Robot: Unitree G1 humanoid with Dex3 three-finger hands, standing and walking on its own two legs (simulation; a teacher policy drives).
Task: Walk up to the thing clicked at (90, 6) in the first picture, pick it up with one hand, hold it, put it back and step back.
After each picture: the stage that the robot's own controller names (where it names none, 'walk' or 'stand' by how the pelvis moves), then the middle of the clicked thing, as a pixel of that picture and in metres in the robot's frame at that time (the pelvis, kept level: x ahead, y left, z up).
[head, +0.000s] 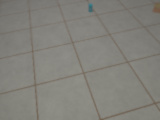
stand; (90, 7) +2.24 -0.10 -0.72
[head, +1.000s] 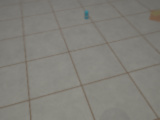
walk; (86, 14) +2.12 +0.03 -0.71
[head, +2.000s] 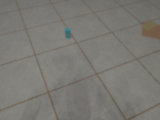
walk; (67, 33) +1.51 +0.20 -0.70
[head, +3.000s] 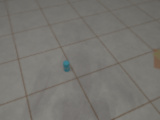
walk; (66, 66) +1.05 +0.18 -0.71
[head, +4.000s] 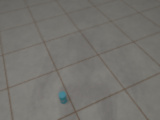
walk; (63, 97) +0.69 +0.21 -0.71
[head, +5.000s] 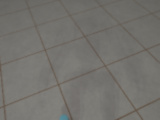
walk; out of the picture +0.43 +0.21 -0.69
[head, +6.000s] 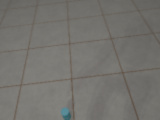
stand; (66, 114) +0.49 +0.25 -0.70
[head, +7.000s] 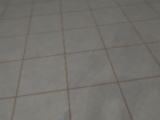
walk; out of the picture +0.47 +0.23 -0.72
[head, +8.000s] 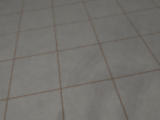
stand; out of the picture +0.40 +0.30 -0.71
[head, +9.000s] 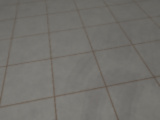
stand; out of the picture +0.38 +0.31 -0.73
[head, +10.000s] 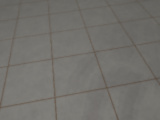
stand; out of the picture +0.36 +0.32 -0.73
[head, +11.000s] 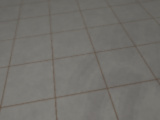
stand; out of the picture +0.37 +0.32 -0.73
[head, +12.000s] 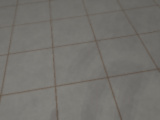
go down; out of the picture +0.39 +0.32 -0.72
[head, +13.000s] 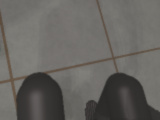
go down; out of the picture +0.43 +0.38 -0.28
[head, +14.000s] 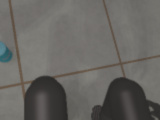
approach; (1, 52) +0.42 +0.38 -0.30
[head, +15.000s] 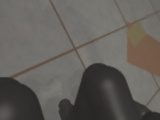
close in; out of the picture +0.39 +0.42 -0.21
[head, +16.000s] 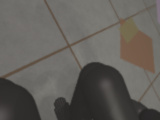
close; out of the picture +0.38 +0.42 -0.21
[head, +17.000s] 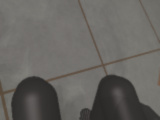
lift; out of the picture +0.34 +0.36 -0.11
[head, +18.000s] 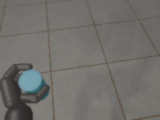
lift; (35, 86) +0.33 +0.19 +0.02
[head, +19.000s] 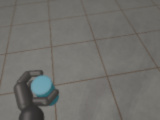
hold; (46, 91) +0.33 +0.16 +0.01
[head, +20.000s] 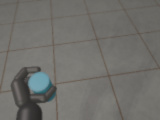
hold; (43, 88) +0.34 +0.17 +0.02
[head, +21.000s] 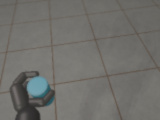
crouch; (42, 92) +0.33 +0.18 +0.00
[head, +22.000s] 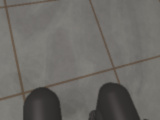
crouch; out of the picture +0.42 +0.34 -0.09
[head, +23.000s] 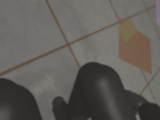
lower; out of the picture +0.37 +0.40 -0.22
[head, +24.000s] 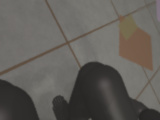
lower; out of the picture +0.37 +0.41 -0.22
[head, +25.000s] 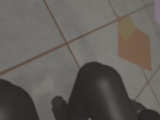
lower; out of the picture +0.37 +0.41 -0.22
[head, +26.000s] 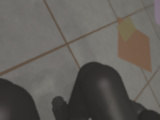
lower; out of the picture +0.37 +0.40 -0.22
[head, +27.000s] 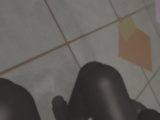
loosen; out of the picture +0.38 +0.40 -0.22
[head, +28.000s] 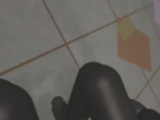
withdraw; out of the picture +0.38 +0.40 -0.22
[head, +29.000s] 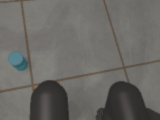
walk; (18, 61) +0.44 +0.34 -0.33
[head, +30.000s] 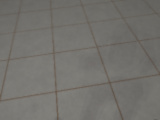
stand; out of the picture +0.38 +0.27 -0.66
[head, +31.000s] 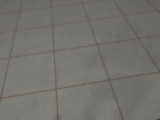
stand; out of the picture +0.39 +0.29 -0.67
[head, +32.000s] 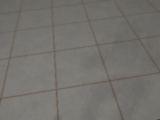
stand; out of the picture +0.38 +0.29 -0.67
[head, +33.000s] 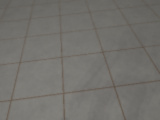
stand; out of the picture +0.41 +0.27 -0.72
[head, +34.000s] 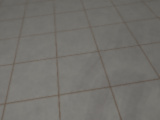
stand; out of the picture +0.37 +0.29 -0.73
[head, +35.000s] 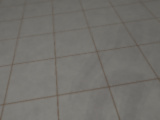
walk; out of the picture +0.37 +0.30 -0.73
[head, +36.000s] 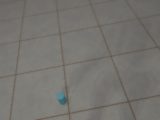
walk; (61, 98) +0.60 +0.28 -0.71
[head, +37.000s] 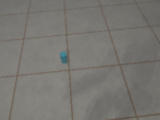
walk; (63, 57) +1.01 +0.22 -0.70
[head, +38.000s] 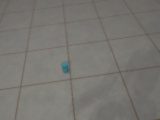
stand; (65, 67) +1.02 +0.27 -0.70
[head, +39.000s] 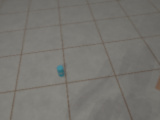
stand; (60, 71) +0.99 +0.28 -0.73
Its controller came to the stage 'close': yes
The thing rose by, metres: 0.72
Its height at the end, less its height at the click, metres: +0.00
